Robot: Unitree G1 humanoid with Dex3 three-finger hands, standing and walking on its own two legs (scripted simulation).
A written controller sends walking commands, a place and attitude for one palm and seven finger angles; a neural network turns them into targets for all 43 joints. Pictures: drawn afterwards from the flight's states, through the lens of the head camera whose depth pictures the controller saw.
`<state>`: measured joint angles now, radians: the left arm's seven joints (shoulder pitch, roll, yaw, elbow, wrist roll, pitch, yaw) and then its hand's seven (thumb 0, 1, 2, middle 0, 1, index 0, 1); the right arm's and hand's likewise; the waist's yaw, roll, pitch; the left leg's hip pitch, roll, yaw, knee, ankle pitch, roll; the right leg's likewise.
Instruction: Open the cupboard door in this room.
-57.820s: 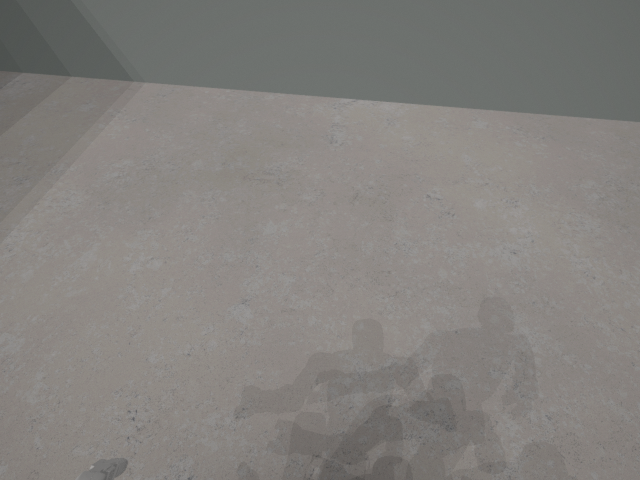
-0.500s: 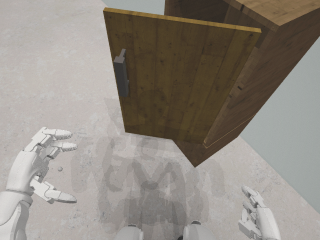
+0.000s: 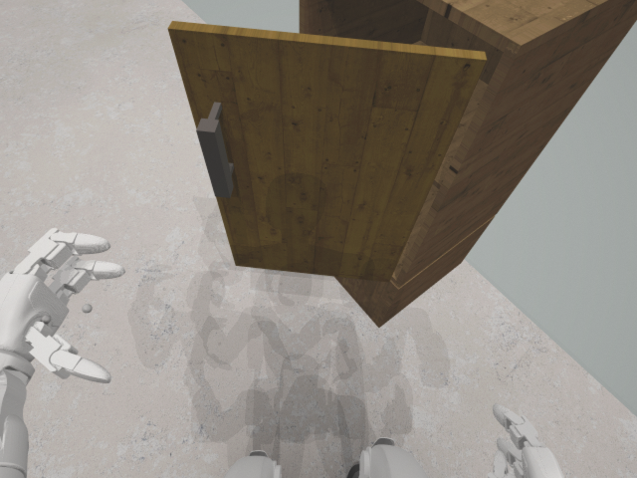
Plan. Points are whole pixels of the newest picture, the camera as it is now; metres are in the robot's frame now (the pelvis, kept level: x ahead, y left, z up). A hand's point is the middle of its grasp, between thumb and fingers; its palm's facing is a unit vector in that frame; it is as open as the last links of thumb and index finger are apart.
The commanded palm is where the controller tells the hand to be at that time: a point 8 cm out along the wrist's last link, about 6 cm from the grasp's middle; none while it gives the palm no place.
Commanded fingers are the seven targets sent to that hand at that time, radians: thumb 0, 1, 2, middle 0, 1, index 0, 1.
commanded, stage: raise the hand with hooked fingers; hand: left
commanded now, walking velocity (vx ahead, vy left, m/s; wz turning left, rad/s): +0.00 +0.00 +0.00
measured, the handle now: (220, 151) +0.56 +0.17 +0.03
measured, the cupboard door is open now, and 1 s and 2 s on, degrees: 47 47 47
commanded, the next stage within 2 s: move the hooked fingers beside the handle in 0.32 s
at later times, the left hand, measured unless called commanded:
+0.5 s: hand (86, 314) +0.28 +0.27 +0.05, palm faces -0.04 -1.00 -0.05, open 14.0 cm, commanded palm +0.27 +0.32 +0.05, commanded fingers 0.00 -0.50 0.30 -0.30 -1.20 -0.30 -1.20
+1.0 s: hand (121, 248) +0.37 +0.26 +0.05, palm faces -0.07 -1.00 -0.03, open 14.0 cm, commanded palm +0.35 +0.31 +0.05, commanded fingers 0.00 -0.50 0.30 -0.30 -1.20 -0.30 -1.20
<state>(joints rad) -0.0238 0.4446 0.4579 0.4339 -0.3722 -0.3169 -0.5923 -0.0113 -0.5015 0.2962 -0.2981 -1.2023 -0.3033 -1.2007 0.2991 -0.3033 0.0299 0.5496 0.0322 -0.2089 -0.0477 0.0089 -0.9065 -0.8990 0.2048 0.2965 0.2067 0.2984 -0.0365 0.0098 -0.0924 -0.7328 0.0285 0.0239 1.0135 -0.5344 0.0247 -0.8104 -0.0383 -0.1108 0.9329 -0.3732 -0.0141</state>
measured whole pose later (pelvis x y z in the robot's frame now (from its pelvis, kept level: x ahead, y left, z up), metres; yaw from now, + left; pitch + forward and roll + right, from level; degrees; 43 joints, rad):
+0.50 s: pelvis -0.01 +0.00 +0.00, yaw +0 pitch +14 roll -2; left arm -0.06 0.43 0.45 0.49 -0.36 -0.34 -0.60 -0.01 -0.50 0.30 -0.30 -1.20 -0.31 -1.20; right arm 0.27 -0.29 0.05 0.54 0.03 -0.21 -0.06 0.01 -0.91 -0.90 0.21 0.30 0.21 0.30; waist -0.02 0.01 -0.09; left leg -0.73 0.02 0.02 1.02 -0.53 0.02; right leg -0.81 -0.04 -0.11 0.94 -0.37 -0.02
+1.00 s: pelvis -0.01 +0.00 -0.01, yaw -1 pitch +17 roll -2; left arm -0.37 0.50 0.47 0.75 -0.29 -0.35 -0.57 -0.01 -0.50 0.30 -0.30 -1.20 -0.30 -1.20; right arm 0.33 -0.30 0.04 0.57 0.03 -0.13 -0.05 0.01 -0.91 -0.90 0.20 0.30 0.21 0.30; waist -0.07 0.00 -0.10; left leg -0.81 0.03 0.04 1.03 -0.53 0.02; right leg -0.89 -0.03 -0.10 0.96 -0.36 -0.02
